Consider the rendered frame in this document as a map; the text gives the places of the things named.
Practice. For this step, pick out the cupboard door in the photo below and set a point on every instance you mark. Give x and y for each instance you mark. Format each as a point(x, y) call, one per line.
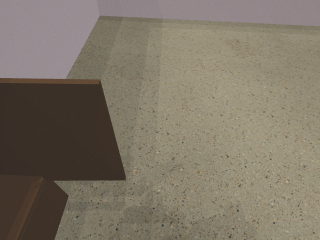
point(61, 128)

